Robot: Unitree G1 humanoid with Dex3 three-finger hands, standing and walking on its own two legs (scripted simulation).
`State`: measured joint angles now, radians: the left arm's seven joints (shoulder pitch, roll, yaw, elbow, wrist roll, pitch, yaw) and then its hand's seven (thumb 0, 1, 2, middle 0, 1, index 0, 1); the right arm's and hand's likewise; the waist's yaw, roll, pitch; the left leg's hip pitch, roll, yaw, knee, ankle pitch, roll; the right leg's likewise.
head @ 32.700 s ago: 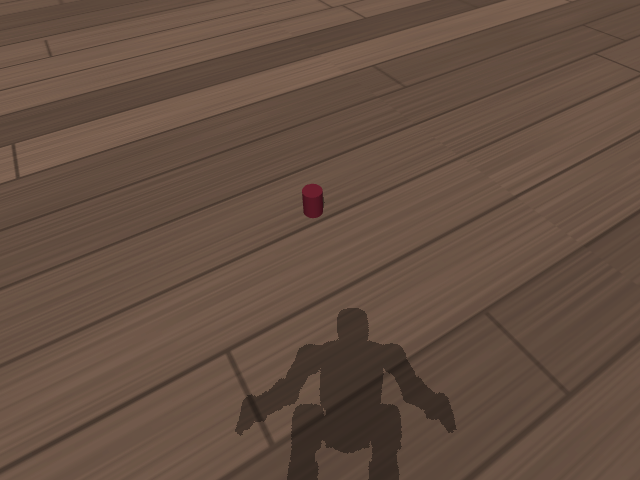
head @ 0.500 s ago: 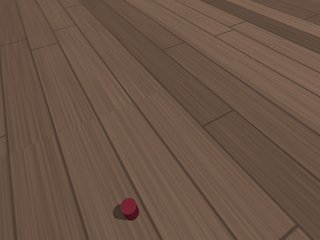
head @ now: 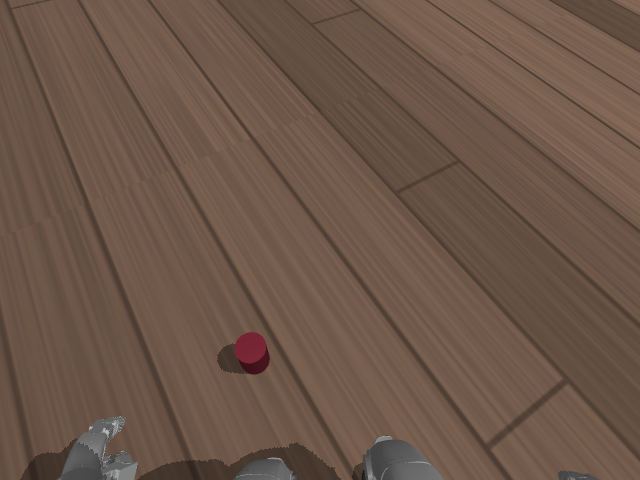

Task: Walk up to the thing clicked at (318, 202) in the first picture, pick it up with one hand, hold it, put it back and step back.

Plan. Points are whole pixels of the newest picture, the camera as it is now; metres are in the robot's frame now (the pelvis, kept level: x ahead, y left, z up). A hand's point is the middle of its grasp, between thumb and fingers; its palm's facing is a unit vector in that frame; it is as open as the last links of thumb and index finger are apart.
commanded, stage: step back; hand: left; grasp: from above
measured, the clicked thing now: (252, 353) +0.46 +0.19 -0.70
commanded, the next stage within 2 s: none
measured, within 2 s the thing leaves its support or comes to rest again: neither
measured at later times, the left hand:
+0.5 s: hand out of the picture +0.00 +0.24 -0.13, palm faces -0.09 -0.91 -0.41, open 7.4 cm
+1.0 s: hand out of the picture -0.16 +0.29 -0.15, palm faces +0.00 -0.94 -0.34, open 7.4 cm
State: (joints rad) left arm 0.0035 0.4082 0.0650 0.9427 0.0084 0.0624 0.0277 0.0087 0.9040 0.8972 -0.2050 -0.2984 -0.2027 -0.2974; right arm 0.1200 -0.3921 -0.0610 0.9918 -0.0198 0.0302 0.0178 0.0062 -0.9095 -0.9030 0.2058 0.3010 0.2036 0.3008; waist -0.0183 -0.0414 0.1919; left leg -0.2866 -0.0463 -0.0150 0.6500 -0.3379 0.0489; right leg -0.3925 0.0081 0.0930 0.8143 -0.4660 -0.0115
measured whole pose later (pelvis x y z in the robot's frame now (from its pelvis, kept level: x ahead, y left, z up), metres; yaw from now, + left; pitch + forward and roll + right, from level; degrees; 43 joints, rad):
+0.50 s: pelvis -0.11 -0.02 +0.00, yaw -6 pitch -3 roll +2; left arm 0.17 0.35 0.07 0.88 0.03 0.04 0.00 0.01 0.90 0.90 -0.21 -0.30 -0.20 -0.30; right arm 0.12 -0.38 -0.05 0.90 0.00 0.06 0.00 0.01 -0.91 -0.90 0.21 0.30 0.21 0.30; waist 0.02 0.01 0.17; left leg -0.46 -0.10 -0.08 1.01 -0.48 0.00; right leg -0.27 0.01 0.06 0.64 -0.31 -0.04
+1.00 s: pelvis -0.26 +0.02 +0.01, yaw -2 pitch -2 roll -2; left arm 0.17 0.40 0.09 0.82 0.01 0.07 0.01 0.01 0.90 0.90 -0.21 -0.30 -0.20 -0.30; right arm 0.17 -0.35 -0.03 0.88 -0.04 0.03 0.00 0.01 -0.90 -0.90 0.21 0.30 0.21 0.30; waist 0.02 -0.05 0.15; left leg -0.29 0.00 -0.03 0.55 -0.23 0.04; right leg -0.47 0.12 0.17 1.22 -0.46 0.01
